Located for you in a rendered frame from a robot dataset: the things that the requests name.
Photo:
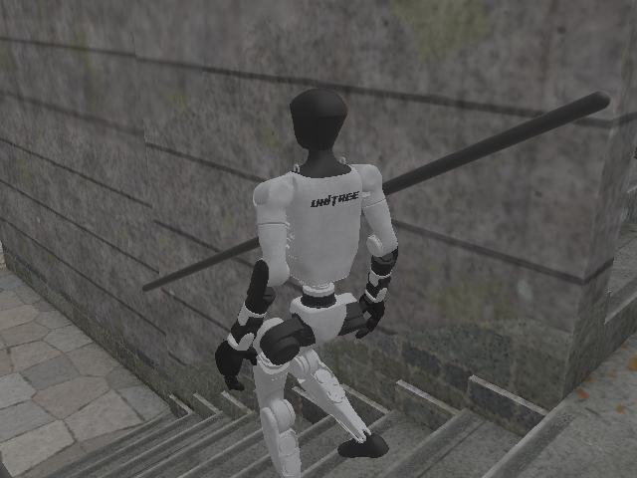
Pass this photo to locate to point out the robot left forearm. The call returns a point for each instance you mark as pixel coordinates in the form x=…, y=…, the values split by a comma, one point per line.
x=254, y=310

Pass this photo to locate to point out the robot left upper arm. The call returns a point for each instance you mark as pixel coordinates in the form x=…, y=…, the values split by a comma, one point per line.
x=271, y=198

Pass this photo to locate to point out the right robot hand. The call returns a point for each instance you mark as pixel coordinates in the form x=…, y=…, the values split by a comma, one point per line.
x=376, y=310

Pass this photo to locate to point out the left robot hand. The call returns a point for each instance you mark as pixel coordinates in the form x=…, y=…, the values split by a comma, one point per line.
x=229, y=362

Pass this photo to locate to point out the robot left shin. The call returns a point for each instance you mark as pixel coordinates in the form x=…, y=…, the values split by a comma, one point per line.
x=283, y=448

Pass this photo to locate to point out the robot right forearm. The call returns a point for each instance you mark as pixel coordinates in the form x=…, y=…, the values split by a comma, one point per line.
x=379, y=276

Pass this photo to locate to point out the robot right upper arm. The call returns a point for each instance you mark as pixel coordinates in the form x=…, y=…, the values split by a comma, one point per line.
x=383, y=240

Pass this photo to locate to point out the robot right foot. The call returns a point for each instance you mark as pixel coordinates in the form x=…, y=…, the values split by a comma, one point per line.
x=373, y=447

